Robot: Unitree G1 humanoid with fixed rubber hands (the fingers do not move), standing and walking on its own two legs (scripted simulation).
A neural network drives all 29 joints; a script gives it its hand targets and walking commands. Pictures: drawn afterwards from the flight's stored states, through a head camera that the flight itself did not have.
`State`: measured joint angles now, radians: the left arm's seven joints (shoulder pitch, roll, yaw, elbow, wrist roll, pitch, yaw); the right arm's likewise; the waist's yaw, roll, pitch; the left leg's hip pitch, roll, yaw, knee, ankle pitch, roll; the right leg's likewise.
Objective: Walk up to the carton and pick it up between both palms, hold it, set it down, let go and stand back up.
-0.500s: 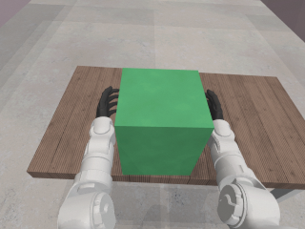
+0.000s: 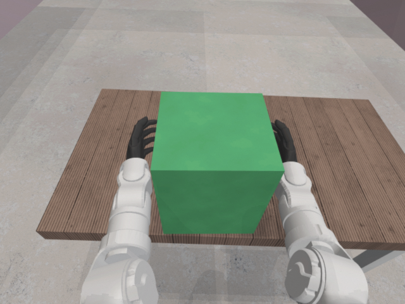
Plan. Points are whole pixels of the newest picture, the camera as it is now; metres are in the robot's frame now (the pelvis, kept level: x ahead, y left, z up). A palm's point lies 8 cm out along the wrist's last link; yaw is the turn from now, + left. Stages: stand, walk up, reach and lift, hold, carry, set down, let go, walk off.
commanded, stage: set down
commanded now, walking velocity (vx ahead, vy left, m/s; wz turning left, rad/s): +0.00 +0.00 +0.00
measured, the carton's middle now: (210, 167) +0.39 +0.04 +0.04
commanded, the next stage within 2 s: none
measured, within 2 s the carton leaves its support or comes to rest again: neither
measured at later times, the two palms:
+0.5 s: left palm (137, 156) +0.37 +0.19 +0.08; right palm (284, 159) +0.40 -0.12 +0.08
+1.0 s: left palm (123, 155) +0.37 +0.22 +0.08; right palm (308, 147) +0.43 -0.16 +0.09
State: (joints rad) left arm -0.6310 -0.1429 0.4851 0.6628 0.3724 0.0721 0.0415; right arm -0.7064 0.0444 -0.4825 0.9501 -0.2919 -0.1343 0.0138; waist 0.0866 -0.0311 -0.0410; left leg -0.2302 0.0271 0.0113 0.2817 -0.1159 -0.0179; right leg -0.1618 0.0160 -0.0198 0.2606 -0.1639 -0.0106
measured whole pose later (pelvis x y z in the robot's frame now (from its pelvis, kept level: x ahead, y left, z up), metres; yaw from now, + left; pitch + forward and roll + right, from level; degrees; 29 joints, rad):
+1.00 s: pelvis -0.02 -0.01 -0.01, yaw -2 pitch +12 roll -2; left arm -0.71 0.13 0.12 0.84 -0.12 0.07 0.17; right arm -0.87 -0.33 0.11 1.14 0.38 -0.06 -0.03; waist 0.15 0.00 -0.17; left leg -0.52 0.07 0.02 0.46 -0.16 -0.03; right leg -0.44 0.06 -0.01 0.39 -0.17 -0.02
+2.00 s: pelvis -0.02 -0.01 +0.00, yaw +0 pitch +1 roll +0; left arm -0.57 0.26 0.19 0.20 -0.14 0.73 0.09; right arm -0.74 -0.41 0.10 0.64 0.50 0.37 -0.03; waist 0.05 -0.02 -0.05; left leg -0.24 0.05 0.01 0.34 -0.12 -0.04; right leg -0.17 0.04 -0.03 0.32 -0.17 -0.03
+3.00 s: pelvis -0.01 -0.02 +0.00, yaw -2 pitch -1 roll +1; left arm 0.14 0.14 0.11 -0.22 -0.15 0.41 0.10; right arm 0.12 -0.27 0.03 -0.06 0.30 0.17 -0.06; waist 0.07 -0.02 0.04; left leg -0.14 0.05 0.04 0.28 -0.11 -0.04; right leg -0.12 0.04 0.01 0.33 -0.19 -0.04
